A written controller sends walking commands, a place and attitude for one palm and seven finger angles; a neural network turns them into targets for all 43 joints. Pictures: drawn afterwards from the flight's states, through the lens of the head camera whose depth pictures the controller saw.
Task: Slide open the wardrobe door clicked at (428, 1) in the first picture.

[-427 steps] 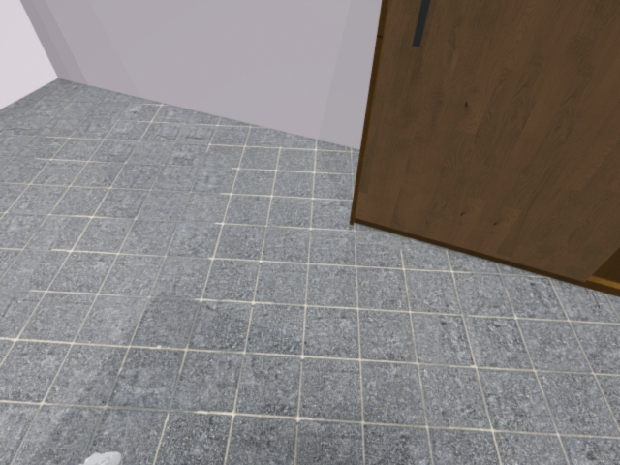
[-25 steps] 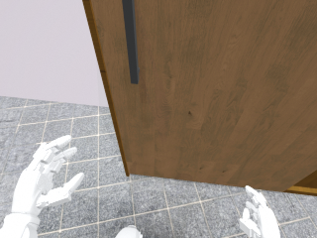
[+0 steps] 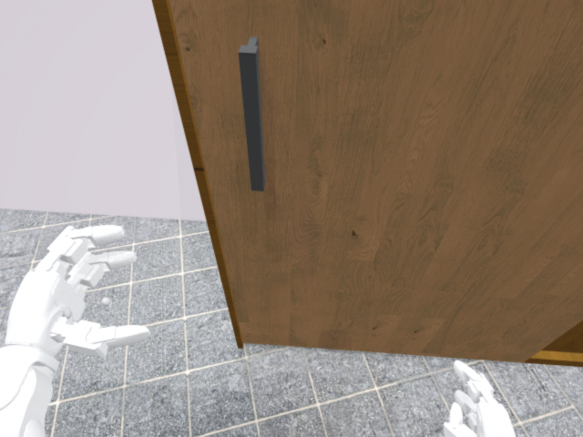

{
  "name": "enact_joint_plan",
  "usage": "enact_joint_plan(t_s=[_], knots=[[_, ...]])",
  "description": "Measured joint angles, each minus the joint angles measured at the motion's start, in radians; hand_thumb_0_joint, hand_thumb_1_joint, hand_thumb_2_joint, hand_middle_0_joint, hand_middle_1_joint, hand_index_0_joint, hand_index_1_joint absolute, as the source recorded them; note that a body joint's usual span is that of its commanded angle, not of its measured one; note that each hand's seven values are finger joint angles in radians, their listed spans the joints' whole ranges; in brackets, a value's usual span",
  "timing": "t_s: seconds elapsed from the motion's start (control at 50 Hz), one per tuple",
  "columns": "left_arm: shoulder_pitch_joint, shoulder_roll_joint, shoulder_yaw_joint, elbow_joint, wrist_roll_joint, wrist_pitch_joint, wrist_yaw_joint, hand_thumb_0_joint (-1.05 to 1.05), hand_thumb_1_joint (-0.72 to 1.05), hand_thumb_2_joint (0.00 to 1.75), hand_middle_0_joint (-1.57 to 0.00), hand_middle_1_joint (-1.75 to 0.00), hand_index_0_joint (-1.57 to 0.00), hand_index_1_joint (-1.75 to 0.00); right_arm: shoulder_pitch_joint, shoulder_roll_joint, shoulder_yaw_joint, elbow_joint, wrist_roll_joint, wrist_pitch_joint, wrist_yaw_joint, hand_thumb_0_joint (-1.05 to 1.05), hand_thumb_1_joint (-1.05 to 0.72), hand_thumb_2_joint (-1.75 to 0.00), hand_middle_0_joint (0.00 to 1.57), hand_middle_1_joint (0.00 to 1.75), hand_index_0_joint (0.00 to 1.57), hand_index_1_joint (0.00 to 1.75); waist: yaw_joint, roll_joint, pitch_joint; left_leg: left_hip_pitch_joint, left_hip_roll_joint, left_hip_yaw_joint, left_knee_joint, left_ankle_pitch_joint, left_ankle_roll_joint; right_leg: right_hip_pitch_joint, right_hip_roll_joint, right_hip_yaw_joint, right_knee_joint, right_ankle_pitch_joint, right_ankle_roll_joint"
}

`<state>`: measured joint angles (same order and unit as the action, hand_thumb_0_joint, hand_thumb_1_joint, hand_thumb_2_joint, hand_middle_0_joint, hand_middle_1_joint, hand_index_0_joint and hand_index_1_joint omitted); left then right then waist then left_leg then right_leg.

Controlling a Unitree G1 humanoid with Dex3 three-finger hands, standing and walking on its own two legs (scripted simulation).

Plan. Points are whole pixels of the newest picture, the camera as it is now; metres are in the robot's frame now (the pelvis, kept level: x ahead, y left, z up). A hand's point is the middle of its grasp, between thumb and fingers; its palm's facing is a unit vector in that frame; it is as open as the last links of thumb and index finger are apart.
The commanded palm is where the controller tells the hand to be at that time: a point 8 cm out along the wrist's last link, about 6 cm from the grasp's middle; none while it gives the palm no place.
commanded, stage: raise the hand with hooked fingers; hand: left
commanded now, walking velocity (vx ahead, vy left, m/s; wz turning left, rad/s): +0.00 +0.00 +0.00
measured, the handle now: (256, 121) +0.50 +0.11 +0.19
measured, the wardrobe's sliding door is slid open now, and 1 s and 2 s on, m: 0.00 0.00 0.00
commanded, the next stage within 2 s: move the hooked fingers beside the handle in 1.02 s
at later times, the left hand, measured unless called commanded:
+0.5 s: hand (48, 231) +0.26 +0.28 +0.20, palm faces +0.11 -0.99 -0.10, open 14.0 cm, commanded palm +0.23 +0.32 +0.20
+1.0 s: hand (80, 222) +0.27 +0.25 +0.20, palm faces +0.10 -0.99 -0.08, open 14.0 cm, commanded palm +0.24 +0.29 +0.20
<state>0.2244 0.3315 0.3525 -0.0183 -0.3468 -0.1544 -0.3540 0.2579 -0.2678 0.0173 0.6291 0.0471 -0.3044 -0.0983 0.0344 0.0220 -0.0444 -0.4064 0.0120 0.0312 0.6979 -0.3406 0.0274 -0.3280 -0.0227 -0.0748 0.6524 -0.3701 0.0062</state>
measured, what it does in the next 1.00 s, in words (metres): stands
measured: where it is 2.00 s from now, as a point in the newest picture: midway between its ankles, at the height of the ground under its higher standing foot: outside the picture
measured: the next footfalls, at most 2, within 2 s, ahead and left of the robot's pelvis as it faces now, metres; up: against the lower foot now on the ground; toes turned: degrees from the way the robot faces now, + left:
none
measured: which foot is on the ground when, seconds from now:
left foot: down 0.00-1.00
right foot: down 0.00-1.00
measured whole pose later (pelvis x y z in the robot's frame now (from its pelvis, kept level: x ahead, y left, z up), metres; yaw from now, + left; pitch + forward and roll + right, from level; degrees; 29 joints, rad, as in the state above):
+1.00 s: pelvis +0.00 -0.03 +0.02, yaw +0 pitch -2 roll +0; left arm -0.11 0.46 0.48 0.12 -0.33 0.18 -0.42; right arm 0.22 -0.27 0.07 0.62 0.08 -0.22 -0.12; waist 0.05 0.06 -0.02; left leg -0.21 0.03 0.02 0.50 -0.25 -0.01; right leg -0.14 0.00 -0.09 0.48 -0.30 -0.03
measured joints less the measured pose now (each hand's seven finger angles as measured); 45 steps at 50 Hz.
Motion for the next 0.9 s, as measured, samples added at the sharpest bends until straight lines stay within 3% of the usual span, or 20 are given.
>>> enact_joint_plan(t_s=[0.22,0.46,0.64,0.9], knots=[[-0.167,0.06,0.036,0.026,0.012,0.184,-0.02,-0.01,-0.41,0.34,-0.29,-1.14,-0.29,-1.14,-0.053,0.036,0.065,-0.03,0.009,0.024,-0.009,0.01,-0.9,-0.89,0.2,0.3,0.2,0.3,0.029,0.013,0.017,0.103,-0.014,-0.005,-0.091,0.045,0.009,0.113,-0.009,-0.007,-0.105,0.051,0.009],[-0.306,0.122,0.095,0.084,0.019,0.293,-0.054,-0.01,-0.5,0.3,-0.3,-1.2,-0.3,-1.2,-0.04,0.029,0.085,-0.002,0.021,0.064,-0.017,0.01,-0.9,-0.89,0.2,0.3,0.2,0.3,0.033,0.024,0.035,0.167,-0.016,-0.012,-0.173,0.09,0.002,0.174,-0.006,-0.014,-0.177,0.088,0.002],[-0.372,0.164,0.123,0.152,0.007,0.343,-0.085,-0.01,-0.5,0.3,-0.3,-1.2,-0.3,-1.2,-0.029,-0.002,0.067,-0.002,0.036,0.082,-0.012,0.02,-0.9,-0.89,0.2,0.3,0.2,0.3,0.018,0.035,0.027,0.184,-0.007,-0.012,-0.204,0.105,-0.01,0.183,0.004,-0.014,-0.196,0.097,-0.01],[-0.33,0.121,0.127,0.129,0.008,0.327,-0.063,-0.01,-0.5,0.3,-0.3,-1.2,-0.3,-1.2,-0.036,-0.006,0.047,-0.009,0.036,0.083,-0.014,0.02,-0.9,-0.89,0.2,0.3,0.2,0.3,0.018,0.035,0.023,0.196,0.011,-0.012,-0.203,0.097,-0.029,0.186,0.022,-0.012,-0.18,0.08,-0.029]])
